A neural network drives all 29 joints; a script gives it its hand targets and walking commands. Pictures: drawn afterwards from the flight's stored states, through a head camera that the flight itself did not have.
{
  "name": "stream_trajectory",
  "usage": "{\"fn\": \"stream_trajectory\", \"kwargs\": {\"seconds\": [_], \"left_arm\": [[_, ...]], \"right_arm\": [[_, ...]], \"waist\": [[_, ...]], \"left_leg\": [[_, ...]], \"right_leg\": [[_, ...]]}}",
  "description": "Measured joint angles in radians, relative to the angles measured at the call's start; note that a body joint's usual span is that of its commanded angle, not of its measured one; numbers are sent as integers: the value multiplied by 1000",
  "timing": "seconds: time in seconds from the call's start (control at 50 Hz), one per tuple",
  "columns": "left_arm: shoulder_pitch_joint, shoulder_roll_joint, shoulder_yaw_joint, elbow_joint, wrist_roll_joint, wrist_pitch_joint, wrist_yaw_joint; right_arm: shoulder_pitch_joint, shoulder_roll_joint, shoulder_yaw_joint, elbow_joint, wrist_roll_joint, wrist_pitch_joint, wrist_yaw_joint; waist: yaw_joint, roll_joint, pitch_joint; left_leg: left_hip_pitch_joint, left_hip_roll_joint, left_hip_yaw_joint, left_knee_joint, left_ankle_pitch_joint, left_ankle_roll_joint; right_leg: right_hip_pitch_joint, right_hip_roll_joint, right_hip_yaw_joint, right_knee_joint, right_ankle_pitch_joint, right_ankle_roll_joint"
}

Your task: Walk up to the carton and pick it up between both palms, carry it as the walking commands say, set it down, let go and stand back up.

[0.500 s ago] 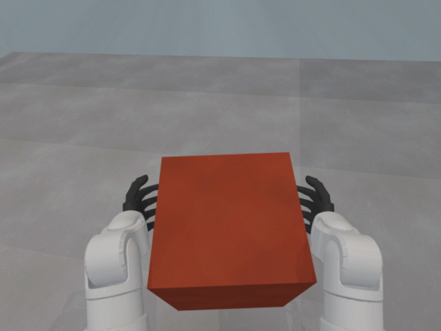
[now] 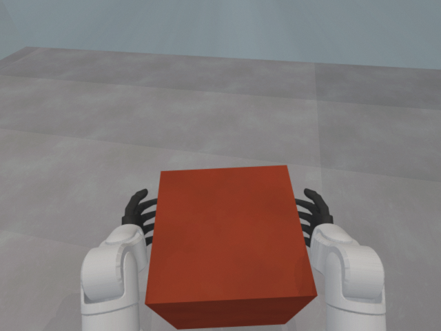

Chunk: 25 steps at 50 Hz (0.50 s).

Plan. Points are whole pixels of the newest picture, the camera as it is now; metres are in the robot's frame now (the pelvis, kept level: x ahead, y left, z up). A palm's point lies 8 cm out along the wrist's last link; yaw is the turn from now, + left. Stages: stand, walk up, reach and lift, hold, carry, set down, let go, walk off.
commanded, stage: carry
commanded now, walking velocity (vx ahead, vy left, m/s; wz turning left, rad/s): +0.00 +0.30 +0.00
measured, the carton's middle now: (227, 253) +0.27 +0.01 +0.02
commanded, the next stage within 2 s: none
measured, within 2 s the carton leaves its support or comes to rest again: neither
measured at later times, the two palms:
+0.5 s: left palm (33, 254) +0.24 +0.31 +0.09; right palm (222, 246) +0.25 +0.01 +0.09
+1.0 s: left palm out of the picture +0.21 +0.43 +0.11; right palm (145, 267) +0.22 +0.13 +0.09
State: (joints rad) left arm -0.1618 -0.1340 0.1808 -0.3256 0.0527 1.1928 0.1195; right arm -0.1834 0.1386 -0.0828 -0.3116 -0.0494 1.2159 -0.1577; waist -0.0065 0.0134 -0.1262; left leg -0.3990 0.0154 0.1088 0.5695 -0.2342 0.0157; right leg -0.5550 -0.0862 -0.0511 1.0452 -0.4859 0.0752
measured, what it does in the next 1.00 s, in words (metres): steps to the left: right foot, then left foot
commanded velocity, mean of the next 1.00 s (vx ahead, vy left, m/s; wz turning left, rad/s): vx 0.00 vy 0.30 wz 0.00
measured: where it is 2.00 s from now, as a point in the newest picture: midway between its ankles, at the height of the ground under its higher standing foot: outside the picture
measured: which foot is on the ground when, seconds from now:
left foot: down 0.00-0.08, up 0.10-0.42, down 0.44-0.72, up 0.74-1.00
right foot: up 0.00-0.06, down 0.08-0.44, up 0.46-0.70, down 0.72-1.00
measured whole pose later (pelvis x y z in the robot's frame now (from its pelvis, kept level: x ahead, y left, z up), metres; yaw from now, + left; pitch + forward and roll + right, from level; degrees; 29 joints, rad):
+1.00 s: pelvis -0.05 +0.27 +0.02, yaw +2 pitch +6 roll +4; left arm -0.12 -0.13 0.15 -0.39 0.04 1.19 0.11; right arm -0.12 0.13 -0.06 -0.41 -0.04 1.21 -0.17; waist -0.01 0.02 -0.10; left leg -0.51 0.03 0.03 0.74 -0.35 0.06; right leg -0.37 -0.22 -0.07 0.49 -0.21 0.07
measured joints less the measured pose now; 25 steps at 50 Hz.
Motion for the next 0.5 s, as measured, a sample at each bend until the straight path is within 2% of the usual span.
{"fn": "stream_trajectory", "kwargs": {"seconds": [0.04, 0.08, 0.12, 0.14, 0.18, 0.22, 0.28, 0.32, 0.38, 0.42, 0.44, 0.46, 0.5], "left_arm": [[0, 0, 0, -5, 0, -4, 1], [0, 0, -1, -5, 0, -4, 2], [3, -1, -7, 10, 0, 2, 2], [7, 0, -10, 15, 0, 11, 2], [12, 0, -10, 15, 0, 21, 3], [12, -1, -10, 14, 0, 17, 0], [12, 0, -11, 9, -2, 1, -7], [12, -1, -11, 2, -5, -7, -11], [12, -1, -14, -19, -7, -10, -12], [12, -1, -16, -31, -7, -10, -12], [12, 0, -18, -40, -7, -11, -12], [14, 0, -18, -44, -7, -18, -12], [31, 2, -19, -51, -8, -17, -12]], "right_arm": [[0, 0, 1, 0, 1, -8, 2], [1, -1, 2, -1, 1, -9, 2], [22, -4, 3, -1, 1, -5, 2], [32, -5, 4, -1, 1, 2, 2], [34, -6, 7, -2, 1, 16, 0], [34, -6, 8, -10, 1, 17, -3], [34, -6, 11, -24, 1, 8, -8], [34, -6, 12, -41, 1, 7, -12], [34, -6, 14, -62, 4, 4, -14], [34, -5, 14, -72, 6, 3, -14], [34, -5, 14, -79, 8, 0, -14], [35, -5, 16, -79, 10, -10, -13], [35, -5, 21, -77, 10, -3, -14]], "waist": [[1, 1, -3], [0, 3, -2], [0, 25, 1], [1, 23, 1], [1, 24, 5], [0, 25, 5], [-1, 26, 5], [-2, 26, 5], [-2, 23, 8], [-3, 23, 7], [-2, 22, 7], [-1, 8, 26], [-1, -4, 44]], "left_leg": [[0, -20, 32, 8, -5, 15], [-6, -37, 58, 47, -26, 22], [-38, -38, 40, 171, -102, 23], [-66, -45, 21, 274, -130, 23], [-110, -43, -17, 446, -134, 23], [-121, -27, -41, 495, -135, 23], [-122, 0, -68, 455, -136, 23], [-121, 7, -75, 364, -137, 23], [-92, 8, -73, 134, -130, 23], [-41, 11, -58, -51, -82, 23], [-29, 16, -56, -100, 22, 15], [-32, 12, -53, -77, 103, 0], [-31, 14, -46, -27, 82, -10]], "right_leg": [[61, 13, -6, -125, 18, 0], [156, 17, -10, -326, 100, -12], [164, 17, -12, -330, 117, -68], [174, 6, -11, -342, 123, -84], [204, -18, -11, -398, 151, -90], [226, -45, -12, -457, 186, -84], [227, -83, -12, -518, 229, -57], [212, -106, -13, -546, 253, -39], [179, -131, -14, -554, 274, -8], [157, -139, -15, -523, 266, 9], [137, -140, -14, -475, 232, 10], [127, -144, -6, -407, 149, 10], [82, -115, -6, -213, -11, 11]]}}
